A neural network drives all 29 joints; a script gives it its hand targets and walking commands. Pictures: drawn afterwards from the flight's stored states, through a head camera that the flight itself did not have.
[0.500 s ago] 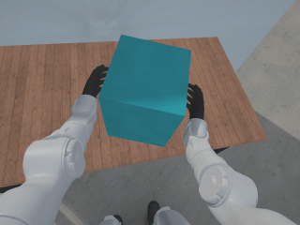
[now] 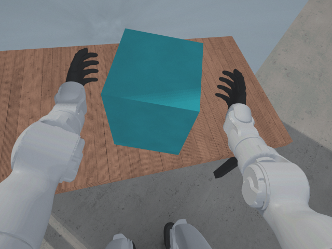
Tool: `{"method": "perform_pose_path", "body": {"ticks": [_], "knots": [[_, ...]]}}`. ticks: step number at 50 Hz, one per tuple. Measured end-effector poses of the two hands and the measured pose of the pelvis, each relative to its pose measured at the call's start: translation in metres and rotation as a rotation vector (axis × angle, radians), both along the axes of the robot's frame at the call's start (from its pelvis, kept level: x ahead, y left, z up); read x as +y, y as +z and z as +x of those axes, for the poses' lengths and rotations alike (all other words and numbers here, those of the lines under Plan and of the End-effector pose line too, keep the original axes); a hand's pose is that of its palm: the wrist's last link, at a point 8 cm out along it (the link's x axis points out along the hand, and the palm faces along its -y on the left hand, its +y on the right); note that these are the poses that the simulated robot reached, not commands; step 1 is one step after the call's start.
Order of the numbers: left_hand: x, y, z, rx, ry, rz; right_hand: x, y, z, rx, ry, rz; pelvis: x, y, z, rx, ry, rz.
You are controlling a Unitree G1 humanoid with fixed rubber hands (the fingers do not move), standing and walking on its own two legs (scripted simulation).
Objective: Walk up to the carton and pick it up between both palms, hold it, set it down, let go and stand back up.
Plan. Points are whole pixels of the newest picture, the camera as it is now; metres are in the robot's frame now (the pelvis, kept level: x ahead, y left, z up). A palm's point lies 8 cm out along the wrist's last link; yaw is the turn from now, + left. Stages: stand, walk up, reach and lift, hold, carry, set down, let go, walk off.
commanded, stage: set down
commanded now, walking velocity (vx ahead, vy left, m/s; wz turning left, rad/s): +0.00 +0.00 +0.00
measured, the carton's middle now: (154, 98) +0.50 -0.04 -0.01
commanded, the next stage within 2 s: none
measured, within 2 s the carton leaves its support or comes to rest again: neither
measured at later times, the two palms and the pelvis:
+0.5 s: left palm (68, 52) +0.52 +0.15 +0.14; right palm (249, 77) +0.44 -0.24 +0.13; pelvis +0.02 -0.02 +0.03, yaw +1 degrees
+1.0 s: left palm (64, 64) +0.47 +0.15 +0.15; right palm (253, 94) +0.39 -0.23 +0.14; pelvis +0.00 -0.01 +0.05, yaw +0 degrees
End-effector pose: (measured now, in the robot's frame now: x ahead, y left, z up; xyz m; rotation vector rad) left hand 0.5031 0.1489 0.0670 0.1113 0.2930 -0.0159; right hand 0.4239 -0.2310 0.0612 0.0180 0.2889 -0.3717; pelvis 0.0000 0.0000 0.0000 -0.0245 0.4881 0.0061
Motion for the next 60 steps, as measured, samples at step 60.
{"method": "perform_pose_path", "body": {"ticks": [60], "knots": [[0.014, 0.047, -0.056, 0.041, -0.056, -0.035, 0.015, 0.042, -0.052, -0.007, -0.017, 0.050, -0.013, 0.047, 0.000, -0.277, 0.010, 0.001]]}}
